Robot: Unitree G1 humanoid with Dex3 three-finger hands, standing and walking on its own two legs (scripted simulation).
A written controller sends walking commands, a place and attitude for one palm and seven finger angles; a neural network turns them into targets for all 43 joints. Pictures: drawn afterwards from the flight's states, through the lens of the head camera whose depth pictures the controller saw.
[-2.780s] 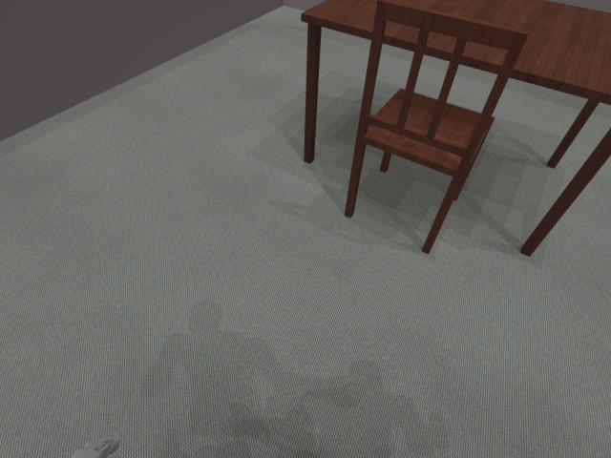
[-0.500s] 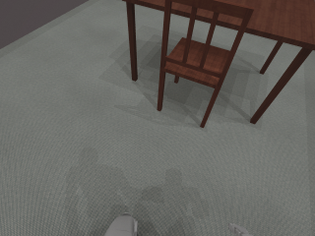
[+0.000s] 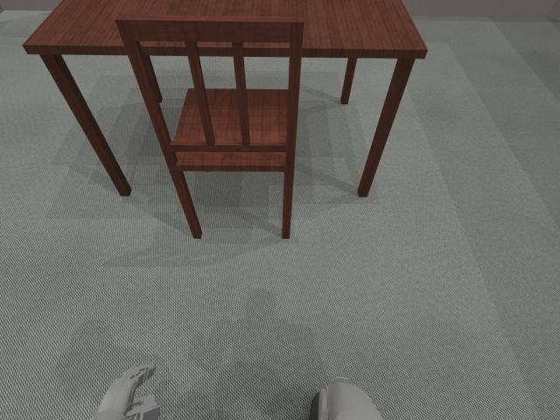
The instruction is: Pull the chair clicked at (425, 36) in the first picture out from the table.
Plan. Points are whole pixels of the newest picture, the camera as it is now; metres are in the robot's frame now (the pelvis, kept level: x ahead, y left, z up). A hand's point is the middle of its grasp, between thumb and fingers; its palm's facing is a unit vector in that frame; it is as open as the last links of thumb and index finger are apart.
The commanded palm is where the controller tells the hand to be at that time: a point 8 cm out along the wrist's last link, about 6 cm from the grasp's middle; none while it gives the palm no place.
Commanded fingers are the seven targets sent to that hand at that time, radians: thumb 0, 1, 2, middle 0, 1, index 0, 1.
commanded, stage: walk to a spot facing it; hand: left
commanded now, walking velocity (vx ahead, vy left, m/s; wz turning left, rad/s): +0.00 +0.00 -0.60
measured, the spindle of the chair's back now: (201, 98) +0.87 +0.21 -0.08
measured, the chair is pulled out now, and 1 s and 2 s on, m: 0.00 0.00 0.00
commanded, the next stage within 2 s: take the last steps up to it in 0.02 s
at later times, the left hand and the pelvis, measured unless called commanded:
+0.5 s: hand (176, 373) +0.22 +0.19 -0.19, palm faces -0.07 -0.99 -0.14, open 7.3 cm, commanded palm none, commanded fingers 0.00 0.90 0.90 -0.20 -0.30 -0.20 -0.30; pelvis +0.14 +0.01 -0.01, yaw -6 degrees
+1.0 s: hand (221, 279) +0.40 +0.12 -0.18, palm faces -0.07 -0.98 -0.18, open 7.3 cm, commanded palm none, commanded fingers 0.00 0.90 0.90 -0.20 -0.30 -0.20 -0.30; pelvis +0.31 -0.05 -0.01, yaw -4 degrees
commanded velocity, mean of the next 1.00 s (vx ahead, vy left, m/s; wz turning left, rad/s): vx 0.25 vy -0.04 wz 0.03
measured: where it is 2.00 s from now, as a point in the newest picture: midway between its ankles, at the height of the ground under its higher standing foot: (300, 360)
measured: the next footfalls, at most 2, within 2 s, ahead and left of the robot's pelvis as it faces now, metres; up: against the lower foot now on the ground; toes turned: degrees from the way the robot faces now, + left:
right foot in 0.08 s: +0.17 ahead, -0.12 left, +0.00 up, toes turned -9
left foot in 0.44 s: +0.20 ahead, +0.10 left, +0.00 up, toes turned +2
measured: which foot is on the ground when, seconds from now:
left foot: down 0.00-0.08, up 0.10-0.42, down 0.44-0.92, up 0.94-1.00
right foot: up 0.00-0.06, down 0.08-0.44, up 0.46-0.90, down 0.92-1.00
